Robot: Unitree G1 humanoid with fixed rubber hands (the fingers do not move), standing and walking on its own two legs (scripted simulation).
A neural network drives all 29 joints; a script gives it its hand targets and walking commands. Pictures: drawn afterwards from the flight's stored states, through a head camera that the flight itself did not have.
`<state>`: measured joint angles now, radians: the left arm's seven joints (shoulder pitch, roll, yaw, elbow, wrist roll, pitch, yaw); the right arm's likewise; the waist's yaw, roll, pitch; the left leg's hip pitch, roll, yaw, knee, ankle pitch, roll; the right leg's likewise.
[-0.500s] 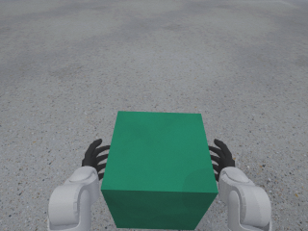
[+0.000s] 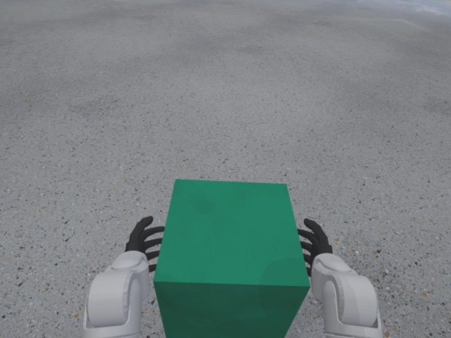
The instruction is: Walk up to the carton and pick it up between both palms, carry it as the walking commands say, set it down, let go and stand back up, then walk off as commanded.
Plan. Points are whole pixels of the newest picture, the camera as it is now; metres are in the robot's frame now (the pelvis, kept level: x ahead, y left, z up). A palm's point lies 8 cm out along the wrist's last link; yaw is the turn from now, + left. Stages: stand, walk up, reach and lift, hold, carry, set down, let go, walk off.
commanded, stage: carry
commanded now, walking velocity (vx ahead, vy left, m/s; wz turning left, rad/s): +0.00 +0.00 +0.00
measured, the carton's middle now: (227, 265) +0.29 +0.00 +0.00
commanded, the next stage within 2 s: hold in 0.46 s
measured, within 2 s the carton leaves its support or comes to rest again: neither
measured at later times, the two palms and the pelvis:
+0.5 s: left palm (142, 263) +0.27 +0.15 +0.04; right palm (315, 268) +0.27 -0.15 +0.04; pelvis +0.00 +0.00 +0.00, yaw +0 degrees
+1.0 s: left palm (148, 286) +0.22 +0.13 +0.05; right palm (329, 287) +0.24 -0.17 +0.03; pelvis -0.02 -0.03 +0.00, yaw +0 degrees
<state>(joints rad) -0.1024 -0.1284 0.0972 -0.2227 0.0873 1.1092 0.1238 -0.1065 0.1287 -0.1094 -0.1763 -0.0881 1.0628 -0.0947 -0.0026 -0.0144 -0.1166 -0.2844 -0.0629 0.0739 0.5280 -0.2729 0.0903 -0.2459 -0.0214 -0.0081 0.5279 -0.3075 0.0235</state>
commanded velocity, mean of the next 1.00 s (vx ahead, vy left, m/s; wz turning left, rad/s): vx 0.00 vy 0.00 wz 0.00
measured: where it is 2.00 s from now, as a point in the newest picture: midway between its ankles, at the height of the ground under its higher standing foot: outside the picture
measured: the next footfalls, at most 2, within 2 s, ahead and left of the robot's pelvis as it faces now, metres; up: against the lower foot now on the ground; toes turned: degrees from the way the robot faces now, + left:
none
